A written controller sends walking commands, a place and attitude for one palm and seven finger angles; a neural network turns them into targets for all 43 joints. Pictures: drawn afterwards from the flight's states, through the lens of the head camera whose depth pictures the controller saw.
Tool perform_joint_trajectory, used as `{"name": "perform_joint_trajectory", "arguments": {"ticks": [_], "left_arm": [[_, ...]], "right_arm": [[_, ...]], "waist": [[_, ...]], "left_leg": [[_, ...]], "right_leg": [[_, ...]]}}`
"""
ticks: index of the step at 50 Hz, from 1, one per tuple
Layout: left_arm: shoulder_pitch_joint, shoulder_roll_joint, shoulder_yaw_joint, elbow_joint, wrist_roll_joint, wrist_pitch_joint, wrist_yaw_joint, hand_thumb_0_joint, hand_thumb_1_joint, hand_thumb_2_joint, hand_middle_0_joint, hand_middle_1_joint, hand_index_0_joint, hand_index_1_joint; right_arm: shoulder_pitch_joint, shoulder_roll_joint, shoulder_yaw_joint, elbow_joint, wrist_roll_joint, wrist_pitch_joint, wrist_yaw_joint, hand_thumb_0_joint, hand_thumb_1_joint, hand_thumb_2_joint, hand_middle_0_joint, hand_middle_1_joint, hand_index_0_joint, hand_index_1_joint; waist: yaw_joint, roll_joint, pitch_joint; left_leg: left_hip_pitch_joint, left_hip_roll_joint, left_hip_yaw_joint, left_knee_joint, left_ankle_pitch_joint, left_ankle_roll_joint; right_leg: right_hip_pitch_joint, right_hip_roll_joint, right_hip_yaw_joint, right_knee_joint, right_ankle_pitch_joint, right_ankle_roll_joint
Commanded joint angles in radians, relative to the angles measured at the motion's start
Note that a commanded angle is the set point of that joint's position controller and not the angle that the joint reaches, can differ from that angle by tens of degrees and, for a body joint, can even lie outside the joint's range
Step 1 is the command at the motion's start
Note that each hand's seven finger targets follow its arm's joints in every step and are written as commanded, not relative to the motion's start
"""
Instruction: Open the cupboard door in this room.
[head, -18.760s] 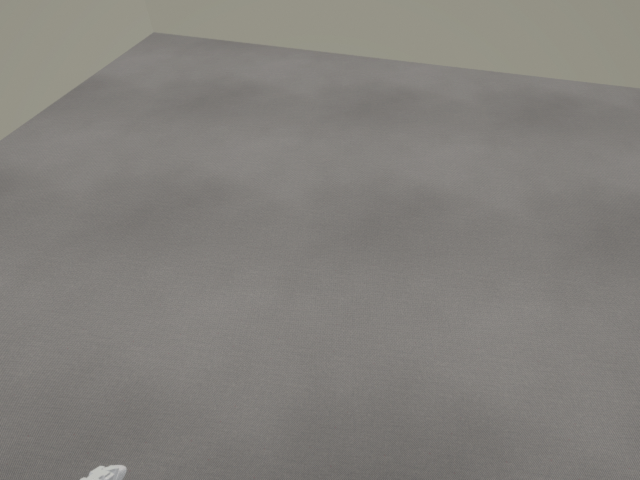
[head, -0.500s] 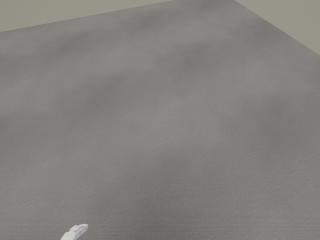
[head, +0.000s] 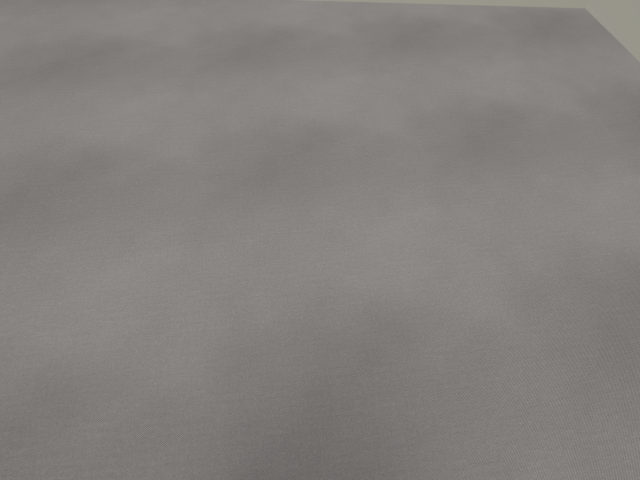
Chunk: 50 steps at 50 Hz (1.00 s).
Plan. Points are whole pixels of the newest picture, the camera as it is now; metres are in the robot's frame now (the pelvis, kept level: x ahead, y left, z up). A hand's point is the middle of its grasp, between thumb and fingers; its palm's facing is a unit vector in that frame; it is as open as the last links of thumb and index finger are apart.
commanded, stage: turn or walk to find it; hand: left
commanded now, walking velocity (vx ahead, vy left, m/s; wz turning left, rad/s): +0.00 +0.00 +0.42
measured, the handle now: out of the picture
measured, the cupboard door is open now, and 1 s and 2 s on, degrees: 0 0 0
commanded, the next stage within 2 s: stand and wait in 0.92 s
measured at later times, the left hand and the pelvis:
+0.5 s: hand out of the picture +0.06 +0.18 -0.14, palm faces +0.19 -0.94 -0.28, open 7.4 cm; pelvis +0.00 -0.03 +0.01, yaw +12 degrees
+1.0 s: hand out of the picture -0.08 +0.22 -0.17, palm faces +0.43 -0.87 -0.24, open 7.4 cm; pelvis -0.02 +0.00 +0.01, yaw +23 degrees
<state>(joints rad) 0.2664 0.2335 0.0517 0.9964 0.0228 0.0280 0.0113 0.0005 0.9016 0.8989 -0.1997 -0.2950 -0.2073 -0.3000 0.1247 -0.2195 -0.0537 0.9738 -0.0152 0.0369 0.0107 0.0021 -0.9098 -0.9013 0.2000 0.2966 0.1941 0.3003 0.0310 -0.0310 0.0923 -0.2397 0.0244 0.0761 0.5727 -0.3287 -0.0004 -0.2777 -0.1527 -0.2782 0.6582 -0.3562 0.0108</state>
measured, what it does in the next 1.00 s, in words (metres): steps on the spot, turning left: right foot, then left foot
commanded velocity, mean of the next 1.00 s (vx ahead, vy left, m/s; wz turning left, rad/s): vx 0.00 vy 0.00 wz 0.34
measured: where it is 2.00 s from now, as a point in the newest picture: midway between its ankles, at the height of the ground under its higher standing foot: outside the picture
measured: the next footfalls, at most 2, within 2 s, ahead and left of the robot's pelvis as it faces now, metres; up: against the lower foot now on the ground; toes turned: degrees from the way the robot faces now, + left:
right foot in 0.40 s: +0.05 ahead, -0.13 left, +0.00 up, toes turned +4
left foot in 0.82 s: -0.02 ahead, +0.11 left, +0.00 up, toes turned +26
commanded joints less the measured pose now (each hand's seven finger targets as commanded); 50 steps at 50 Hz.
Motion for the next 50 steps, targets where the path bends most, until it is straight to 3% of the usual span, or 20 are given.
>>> {"name": "perform_joint_trajectory", "arguments": {"ticks": [1, 4, 6, 12, 16, 18, 19, 20, 21, 23, 26, 35, 39, 40, 41, 42, 43, 44, 47, 50], "left_arm": [[-0.095, 0.082, 0.016, -0.113, -0.006, 0.01, 0.018, 0.0, 0.9, 0.9, -0.2, -0.3, -0.2, -0.3], [-0.059, 0.092, 0.026, -0.074, -0.007, 0.008, 0.001, 0.0, 0.9, 0.9, -0.2, -0.3, -0.2, -0.3], [-0.045, 0.088, 0.024, -0.068, -0.007, 0.006, -0.002, 0.0, 0.9, 0.9, -0.2, -0.3, -0.2, -0.3], [-0.105, 0.075, 0.017, -0.109, -0.011, 0.002, 0.001, 0.0, 0.9, 0.9, -0.2, -0.3, -0.2, -0.3], [-0.067, 0.069, 0.015, -0.111, -0.017, -0.01, 0.004, 0.0, 0.9, 0.9, -0.2, -0.3, -0.2, -0.3], [0.01, 0.085, 0.02, -0.094, -0.015, -0.025, 0.006, 0.0, 0.9, 0.9, -0.2, -0.3, -0.2, -0.3], [0.04, 0.131, 0.027, -0.086, -0.008, -0.036, 0.011, 0.0, 0.9, 0.9, -0.2, -0.3, -0.2, -0.3], [0.057, 0.214, 0.044, -0.087, 0.007, -0.043, 0.02, 0.0, 0.9, 0.9, -0.2, -0.3, -0.2, -0.3], [0.051, 0.23, 0.046, -0.103, 0.0, -0.04, 0.019, 0.0, 0.9, 0.9, -0.2, -0.3, -0.2, -0.3], [-0.036, 0.176, 0.044, -0.126, -0.003, -0.034, 0.024, 0.0, 0.9, 0.9, -0.2, -0.3, -0.2, -0.3], [-0.08, 0.118, 0.024, -0.139, -0.003, -0.046, 0.021, 0.0, 0.9, 0.9, -0.2, -0.3, -0.2, -0.3], [0.018, 0.181, 0.043, -0.09, 0.008, -0.034, 0.019, 0.0, 0.9, 0.9, -0.2, -0.3, -0.2, -0.3], [-0.009, 0.191, 0.051, -0.077, 0.0, -0.025, 0.017, 0.0, 0.9, 0.9, -0.2, -0.3, -0.2, -0.3], [-0.01, 0.174, 0.049, -0.08, -0.008, -0.019, 0.014, 0.0, 0.9, 0.9, -0.2, -0.3, -0.2, -0.3], [0.014, 0.123, 0.043, -0.099, -0.014, -0.012, 0.01, 0.0, 0.9, 0.9, -0.2, -0.3, -0.2, -0.3], [-0.034, 0.075, 0.018, -0.131, -0.01, -0.007, 0.008, 0.0, 0.9, 0.9, -0.2, -0.3, -0.2, -0.3], [-0.084, 0.077, 0.016, -0.129, -0.006, 0.008, 0.019, 0.0, 0.9, 0.9, -0.2, -0.3, -0.2, -0.3], [-0.116, 0.083, 0.022, -0.122, -0.011, 0.011, 0.017, 0.0, 0.9, 0.9, -0.2, -0.3, -0.2, -0.3], [-0.072, 0.083, 0.026, -0.077, -0.008, 0.003, -0.002, 0.0, 0.9, 0.9, -0.2, -0.3, -0.2, -0.3], [-0.024, 0.057, 0.01, -0.033, -0.006, 0.003, 0.001, 0.0, 0.9, 0.9, -0.2, -0.3, -0.2, -0.3]], "right_arm": [[0.164, -0.241, -0.047, -0.019, -0.005, -0.024, -0.026, 0.0, -0.9, -0.9, 0.2, 0.3, 0.2, 0.3], [0.025, -0.181, -0.029, -0.057, -0.005, -0.026, -0.032, 0.0, -0.9, -0.9, 0.2, 0.3, 0.2, 0.3], [0.026, -0.178, -0.029, -0.063, -0.002, -0.031, -0.029, 0.0, -0.9, -0.9, 0.2, 0.3, 0.2, 0.3], [0.073, -0.185, -0.043, -0.059, -0.007, -0.026, -0.025, 0.0, -0.9, -0.9, 0.2, 0.3, 0.2, 0.3], [0.05, -0.189, -0.051, -0.074, -0.01, -0.018, -0.023, 0.0, -0.9, -0.9, 0.2, 0.3, 0.2, 0.3], [0.034, -0.174, -0.053, -0.081, -0.003, -0.017, -0.02, 0.0, -0.9, -0.9, 0.2, 0.3, 0.2, 0.3], [0.043, -0.137, -0.05, -0.084, 0.006, -0.021, -0.015, 0.0, -0.9, -0.9, 0.2, 0.3, 0.2, 0.3], [0.058, -0.069, -0.036, -0.109, 0.009, -0.023, -0.008, 0.0, -0.9, -0.9, 0.2, 0.3, 0.2, 0.3], [0.032, -0.095, -0.044, -0.12, 0.004, -0.008, -0.013, 0.0, -0.9, -0.9, 0.2, 0.3, 0.2, 0.3], [0.02, -0.106, -0.052, -0.094, -0.004, 0.011, -0.01, 0.0, -0.9, -0.9, 0.2, 0.3, 0.2, 0.3], [0.082, -0.086, -0.041, -0.052, -0.006, 0.012, 0.002, 0.0, -0.9, -0.9, 0.2, 0.3, 0.2, 0.3], [-0.018, -0.059, -0.016, -0.067, 0.006, 0.004, 0.003, 0.0, -0.9, -0.9, 0.2, 0.3, 0.2, 0.3], [0.05, -0.07, -0.013, -0.057, 0.005, -0.015, 0.0, 0.0, -0.9, -0.9, 0.2, 0.3, 0.2, 0.3], [0.085, -0.101, -0.02, -0.047, 0.003, -0.023, 0.001, 0.0, -0.9, -0.9, 0.2, 0.3, 0.2, 0.3], [0.122, -0.196, -0.041, -0.051, -0.005, -0.034, -0.001, 0.0, -0.9, -0.9, 0.2, 0.3, 0.2, 0.3], [0.17, -0.258, -0.054, -0.045, 0.0, -0.025, -0.005, 0.0, -0.9, -0.9, 0.2, 0.3, 0.2, 0.3], [0.196, -0.249, -0.055, -0.024, -0.002, -0.028, -0.022, 0.0, -0.9, -0.9, 0.2, 0.3, 0.2, 0.3], [0.158, -0.232, -0.053, -0.028, -0.004, -0.024, -0.03, 0.0, -0.9, -0.9, 0.2, 0.3, 0.2, 0.3], [0.053, -0.167, -0.027, -0.058, -0.005, -0.034, -0.032, 0.0, -0.9, -0.9, 0.2, 0.3, 0.2, 0.3], [0.063, -0.132, -0.015, -0.036, 0.001, -0.049, -0.037, 0.0, -0.9, -0.9, 0.2, 0.3, 0.2, 0.3]], "waist": [[-0.099, 0.317, -0.134], [-0.033, 0.19, -0.082], [-0.031, 0.159, -0.09], [-0.059, 0.182, -0.102], [-0.042, 0.21, -0.131], [-0.001, 0.165, -0.16], [0.01, 0.067, -0.177], [0.014, -0.207, -0.177], [0.028, -0.227, -0.145], [-0.004, -0.152, -0.053], [-0.039, -0.138, -0.074], [0.02, -0.167, -0.094], [-0.023, -0.141, -0.137], [-0.045, -0.056, -0.155], [-0.062, 0.199, -0.197], [-0.083, 0.336, -0.169], [-0.108, 0.332, -0.186], [-0.095, 0.298, -0.136], [-0.037, 0.156, -0.11], [-0.027, 0.142, -0.133]], "left_leg": [[0.177, 0.364, -0.408, -0.253, 0.638, 0.192], [0.12, 0.246, -0.268, -0.237, 0.52, 0.164], [0.123, 0.215, -0.236, -0.239, 0.527, 0.153], [0.14, 0.213, -0.298, -0.211, 0.552, 0.172], [0.091, 0.184, -0.343, -0.153, 0.596, 0.154], [0.022, 0.138, -0.325, -0.076, 0.5, 0.103], [-0.089, 0.076, -0.273, 0.006, 0.323, 0.049], [-0.277, -0.059, -0.134, 0.194, -0.035, -0.016], [-0.28, -0.065, -0.145, 0.389, -0.277, -0.024], [-0.309, -0.024, -0.177, 0.616, -0.193, -0.02], [-0.312, -0.002, -0.135, 0.646, -0.072, -0.051], [-0.192, 0.008, -0.023, 0.282, -0.136, -0.057], [-0.024, 0.004, 0.019, -0.031, 0.029, -0.039], [0.105, 0.024, -0.007, -0.158, 0.171, -0.025], [0.254, 0.222, -0.273, -0.21, 0.417, 0.058], [0.257, 0.381, -0.41, -0.229, 0.693, 0.155], [0.23, 0.373, -0.421, -0.231, 0.71, 0.172], [0.18, 0.343, -0.392, -0.231, 0.632, 0.183], [0.127, 0.24, -0.262, -0.234, 0.545, 0.157], [0.153, 0.211, -0.203, -0.262, 0.53, 0.149]], "right_leg": [[-0.259, 0.024, 0.219, 0.375, -0.272, 0.058], [-0.261, 0.032, 0.238, 0.45, -0.102, 0.065], [-0.244, 0.041, 0.234, 0.427, -0.068, 0.073], [-0.195, 0.07, 0.23, 0.241, -0.103, 0.078], [-0.054, 0.114, 0.204, 0.012, -0.049, 0.066], [0.103, 0.108, 0.195, -0.22, 0.14, 0.059], [0.231, 0.016, 0.272, -0.298, 0.232, 0.038], [0.329, -0.222, 0.51, -0.327, 0.387, -0.055], [0.193, -0.339, 0.563, -0.36, 0.411, -0.158], [0.075, -0.263, 0.492, -0.371, 0.302, -0.169], [0.13, -0.171, 0.299, -0.314, 0.478, -0.122], [0.193, -0.207, 0.227, -0.263, 0.592, -0.15], [0.167, -0.195, 0.174, -0.147, 0.535, -0.092], [0.083, -0.163, 0.132, -0.054, 0.446, -0.041], [-0.116, -0.052, 0.079, 0.129, 0.132, 0.029], [-0.241, 0.023, 0.115, 0.297, -0.304, 0.061], [-0.256, 0.026, 0.213, 0.386, -0.299, 0.062], [-0.277, 0.024, 0.241, 0.443, -0.247, 0.061], [-0.241, 0.032, 0.244, 0.459, -0.088, 0.064], [-0.204, 0.052, 0.258, 0.417, -0.035, 0.065]]}}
